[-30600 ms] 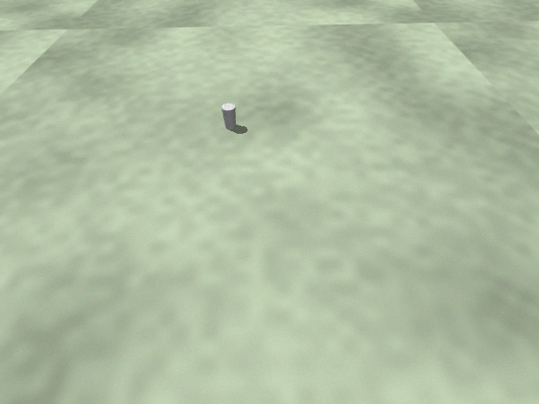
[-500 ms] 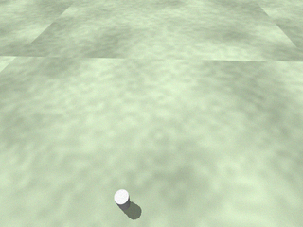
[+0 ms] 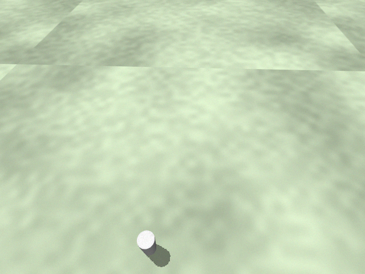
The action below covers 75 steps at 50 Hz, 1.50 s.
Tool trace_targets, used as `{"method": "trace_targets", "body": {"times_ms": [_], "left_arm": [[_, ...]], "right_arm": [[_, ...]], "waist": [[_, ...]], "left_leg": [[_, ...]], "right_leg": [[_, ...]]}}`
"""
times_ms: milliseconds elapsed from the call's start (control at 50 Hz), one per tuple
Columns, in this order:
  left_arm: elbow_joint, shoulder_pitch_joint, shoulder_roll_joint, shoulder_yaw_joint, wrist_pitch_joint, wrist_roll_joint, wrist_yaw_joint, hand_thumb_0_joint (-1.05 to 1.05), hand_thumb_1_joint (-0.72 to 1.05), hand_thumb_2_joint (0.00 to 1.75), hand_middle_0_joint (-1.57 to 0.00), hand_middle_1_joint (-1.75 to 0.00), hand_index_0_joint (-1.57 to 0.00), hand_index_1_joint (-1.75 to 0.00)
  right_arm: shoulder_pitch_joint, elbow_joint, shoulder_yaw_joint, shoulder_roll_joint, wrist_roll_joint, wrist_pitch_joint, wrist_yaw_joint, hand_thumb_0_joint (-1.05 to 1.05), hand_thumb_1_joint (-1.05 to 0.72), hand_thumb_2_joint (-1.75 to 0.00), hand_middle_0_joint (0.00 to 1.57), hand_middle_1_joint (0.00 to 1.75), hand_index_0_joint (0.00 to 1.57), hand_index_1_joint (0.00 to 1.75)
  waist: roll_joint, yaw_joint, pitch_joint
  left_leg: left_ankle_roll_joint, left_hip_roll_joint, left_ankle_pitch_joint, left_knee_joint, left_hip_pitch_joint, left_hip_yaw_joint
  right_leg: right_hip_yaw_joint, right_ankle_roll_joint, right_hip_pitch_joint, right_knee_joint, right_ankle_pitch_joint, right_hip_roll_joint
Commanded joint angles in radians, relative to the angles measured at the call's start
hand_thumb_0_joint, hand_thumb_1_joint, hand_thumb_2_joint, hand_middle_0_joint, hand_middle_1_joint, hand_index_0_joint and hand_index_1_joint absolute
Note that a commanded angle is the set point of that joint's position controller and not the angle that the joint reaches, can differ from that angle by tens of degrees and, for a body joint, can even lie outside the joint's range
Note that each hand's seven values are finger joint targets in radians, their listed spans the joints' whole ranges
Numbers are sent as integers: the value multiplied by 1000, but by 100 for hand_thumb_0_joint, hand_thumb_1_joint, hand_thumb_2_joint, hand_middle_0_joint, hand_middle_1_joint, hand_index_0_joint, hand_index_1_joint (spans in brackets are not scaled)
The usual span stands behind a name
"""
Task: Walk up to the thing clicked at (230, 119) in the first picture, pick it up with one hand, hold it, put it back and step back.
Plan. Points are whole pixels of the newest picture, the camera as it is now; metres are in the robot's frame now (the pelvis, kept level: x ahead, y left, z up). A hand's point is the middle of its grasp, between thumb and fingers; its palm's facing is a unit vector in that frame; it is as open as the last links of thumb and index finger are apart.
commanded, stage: stand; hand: left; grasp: from the side
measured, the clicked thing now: (147, 244) +0.40 +0.22 -0.71
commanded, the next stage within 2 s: step back in 0.42 s
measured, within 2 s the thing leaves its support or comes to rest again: neither
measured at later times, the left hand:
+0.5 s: hand out of the picture +0.09 +0.25 -0.16, palm faces +0.02 -0.94 -0.35, open 7.3 cm
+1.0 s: hand out of the picture +0.05 +0.32 -0.18, palm faces -0.08 -0.93 -0.36, open 7.3 cm
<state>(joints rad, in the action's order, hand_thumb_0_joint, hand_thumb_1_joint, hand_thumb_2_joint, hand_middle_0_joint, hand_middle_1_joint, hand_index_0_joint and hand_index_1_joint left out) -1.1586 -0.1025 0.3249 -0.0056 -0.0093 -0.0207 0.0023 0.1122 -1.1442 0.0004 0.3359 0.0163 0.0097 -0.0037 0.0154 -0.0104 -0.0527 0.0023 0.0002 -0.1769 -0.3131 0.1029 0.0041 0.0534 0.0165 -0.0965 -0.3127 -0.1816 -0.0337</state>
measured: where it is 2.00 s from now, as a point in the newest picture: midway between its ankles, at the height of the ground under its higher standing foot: outside the picture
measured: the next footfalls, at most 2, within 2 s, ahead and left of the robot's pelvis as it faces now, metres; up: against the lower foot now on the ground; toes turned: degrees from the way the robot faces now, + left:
right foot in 1.16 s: -0.10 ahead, -0.07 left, +0.00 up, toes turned -1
left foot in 1.54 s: -0.19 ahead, +0.18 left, +0.00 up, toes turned -3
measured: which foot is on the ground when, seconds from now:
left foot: down 0.00-1.00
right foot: down 0.00-0.72, up 0.74-1.00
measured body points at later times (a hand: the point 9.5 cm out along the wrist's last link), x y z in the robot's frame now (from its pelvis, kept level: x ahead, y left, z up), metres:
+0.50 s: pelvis +0.00 +0.00 +0.00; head +0.03 +0.00 +0.44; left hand +0.09 +0.30 -0.13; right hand +0.10 -0.30 -0.14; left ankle +0.00 +0.12 -0.75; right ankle -0.01 -0.13 -0.75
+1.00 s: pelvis -0.08 +0.06 -0.02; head +0.00 +0.07 +0.42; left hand +0.05 +0.36 -0.16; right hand -0.01 -0.25 -0.14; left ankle -0.05 +0.14 -0.75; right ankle -0.12 -0.08 -0.69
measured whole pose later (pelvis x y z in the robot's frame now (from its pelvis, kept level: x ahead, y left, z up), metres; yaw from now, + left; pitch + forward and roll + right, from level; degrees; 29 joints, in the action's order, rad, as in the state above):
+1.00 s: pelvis -0.08 +0.06 -0.02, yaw -2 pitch -1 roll -1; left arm -0.90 -0.08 0.38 -0.06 0.07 -0.02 0.02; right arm 0.15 -0.89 0.06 0.34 0.02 -0.03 -0.02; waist -0.03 0.03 -0.20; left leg -0.07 -0.04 -0.27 -0.59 0.30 -0.04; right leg -0.14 0.01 -0.41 -1.05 -0.51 0.09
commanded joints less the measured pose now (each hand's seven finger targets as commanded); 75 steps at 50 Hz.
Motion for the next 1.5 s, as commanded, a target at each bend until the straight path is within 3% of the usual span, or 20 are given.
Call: {"method": "trace_targets", "body": {"times_ms": [0,380,420,500,580,620,660,680,700,740,840,900,1020,1140,1160,1180,1200,1300,1400,1480], "left_arm": [[50,35,205,-40,-22,6,15,0,90,90,-20,-30,-20,-30],[68,38,214,-41,-22,9,19,0,90,90,-20,-30,-20,-30],[99,27,288,-97,-9,31,26,0,90,90,-20,-30,-20,-30],[167,49,293,-111,2,27,25,0,90,90,-20,-30,-20,-30],[255,130,316,-119,10,-8,28,0,90,90,-20,-30,-20,-30],[284,171,304,-117,16,-8,26,0,90,90,-20,-30,-20,-30],[303,170,277,-106,28,-1,22,0,90,90,-20,-30,-20,-30],[313,147,233,-98,39,14,20,0,90,90,-20,-30,-20,-30],[325,133,199,-97,47,23,24,0,90,90,-20,-30,-20,-30],[310,52,206,-95,64,15,34,0,90,90,-20,-30,-20,-30],[301,-5,234,-100,59,19,41,0,90,90,-20,-30,-20,-30],[325,12,239,-103,54,6,35,0,90,90,-20,-30,-20,-30],[351,-6,226,-115,44,2,27,0,90,90,-20,-30,-20,-30],[303,-163,215,-125,26,-9,13,0,90,90,-20,-30,-20,-30],[316,-158,270,-137,20,-19,15,0,90,90,-20,-30,-20,-30],[342,-112,335,-151,21,-10,10,0,90,90,-20,-30,-20,-30],[388,-38,398,-159,20,-23,12,0,90,90,-20,-30,-20,-30],[431,56,263,-136,17,-13,24,0,90,90,-20,-30,-20,-30],[441,-67,254,-133,26,-21,31,0,90,90,-20,-30,-20,-30],[465,-33,280,-130,48,-2,23,0,90,90,-20,-30,-20,-30]], "right_arm": [[-25,48,33,199,0,21,-15,0,-90,-90,20,30,20,30],[-46,56,35,205,-1,18,-17,0,-90,-90,20,30,20,30],[-62,105,63,243,-19,-8,-8,0,-90,-90,20,30,20,30],[-24,140,73,220,-25,-27,-1,0,-90,-90,20,30,20,30],[46,185,90,218,-13,-56,12,0,-90,-90,20,30,20,30],[81,195,97,219,-18,-53,17,0,-90,-90,20,30,20,30],[103,198,103,224,-13,-38,14,0,-90,-90,20,30,20,30],[76,214,118,275,7,-31,7,0,-90,-90,20,30,20,30],[77,222,130,335,14,-24,2,0,-90,-90,20,30,20,30],[76,245,130,340,17,-13,-8,0,-90,-90,20,30,20,30],[-15,309,114,269,13,-13,-35,0,-90,-90,20,30,20,30],[66,309,122,256,6,-13,-42,0,-90,-90,20,30,20,30],[83,333,128,284,8,-14,-39,0,-90,-90,20,30,20,30],[-17,349,113,279,-10,-28,-23,0,-90,-90,20,30,20,30],[-25,358,104,255,-20,-28,-21,0,-90,-90,20,30,20,30],[-41,367,95,222,-23,-28,-19,0,-90,-90,20,30,20,30],[-35,358,108,241,-15,-36,-28,0,-90,-90,20,30,20,30],[70,305,90,228,-20,-31,-27,0,-90,-90,20,30,20,30],[59,343,81,223,-19,-17,-33,0,-90,-90,20,30,20,30],[142,318,92,216,0,-8,-30,0,-90,-90,20,30,20,30]], "waist": [[-19,6,77],[-26,7,102],[-56,16,16],[-97,27,87],[-201,44,100],[-205,65,97],[-130,66,92],[71,55,72],[214,53,68],[114,32,115],[127,-5,139],[68,37,132],[82,58,99],[53,-20,142],[-70,-19,143],[-229,-25,72],[-310,-41,32],[-143,26,3],[-177,-42,111],[-213,4,152]], "left_leg": [[-17,129,196,48,-14,99],[-20,134,287,27,-47,86],[-51,105,404,-131,61,61],[-38,23,212,-301,87,16],[-55,-17,-338,-550,154,62],[-64,0,-286,-482,138,74],[-51,24,63,-221,132,49],[-58,131,351,-98,129,198],[-108,232,565,-44,15,385],[-175,292,716,-121,-34,377],[-195,222,585,-181,-83,243],[-187,223,571,-180,-133,251],[-264,278,454,-176,-76,279],[-134,179,122,-264,161,172],[-83,105,13,-355,279,128],[-22,-69,-231,-516,385,47],[-1,-106,-453,-770,325,87],[4,-146,-301,-887,372,150],[27,-66,-348,-578,412,92],[-3,-31,-165,-210,202,12]], "right_leg": [[-96,-20,30,37,160,-107],[-84,-22,55,26,267,-114],[-91,-53,1,-66,424,-113],[-178,-155,-31,-55,421,-207],[-268,-274,-125,-70,382,-349],[-206,-228,-152,-134,350,-305],[-119,-138,-120,-274,261,-193],[-46,-75,-180,-432,102,-55],[-88,-50,-349,-567,-315,117],[-201,-55,-378,-739,-463,123],[-242,-41,-426,-854,-315,118],[-222,-11,-428,-794,-316,119],[-166,-7,-346,-591,-342,72],[-113,-73,-23,-138,-7,30],[-293,-122,9,-123,54,-81],[-510,-241,-58,-42,71,-233],[-663,-370,-244,7,118,-385],[-285,-211,-170,-89,287,-155],[-291,-240,126,-183,418,-190],[-252,-192,36,-287,389,-168]]}}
